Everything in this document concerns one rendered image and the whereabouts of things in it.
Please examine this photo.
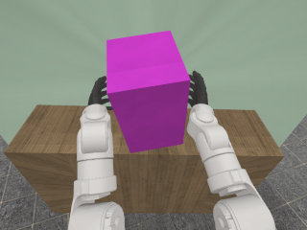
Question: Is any right robot forearm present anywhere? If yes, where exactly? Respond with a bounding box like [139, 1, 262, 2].
[186, 103, 276, 230]

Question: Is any right robot upper arm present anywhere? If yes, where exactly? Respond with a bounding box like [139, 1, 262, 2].
[213, 194, 275, 230]

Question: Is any left robot forearm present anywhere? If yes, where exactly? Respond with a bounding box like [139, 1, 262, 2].
[67, 103, 117, 230]

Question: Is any carton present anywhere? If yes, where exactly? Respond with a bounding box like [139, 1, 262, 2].
[106, 31, 191, 153]

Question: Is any right robot hand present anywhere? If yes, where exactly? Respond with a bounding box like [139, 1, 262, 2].
[188, 70, 208, 107]

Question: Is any left robot hand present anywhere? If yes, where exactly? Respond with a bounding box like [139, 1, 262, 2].
[87, 76, 113, 110]

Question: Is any left robot upper arm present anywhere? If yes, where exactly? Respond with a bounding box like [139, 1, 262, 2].
[68, 201, 126, 230]

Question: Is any pedestal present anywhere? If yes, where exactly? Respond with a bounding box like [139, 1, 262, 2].
[4, 104, 285, 214]

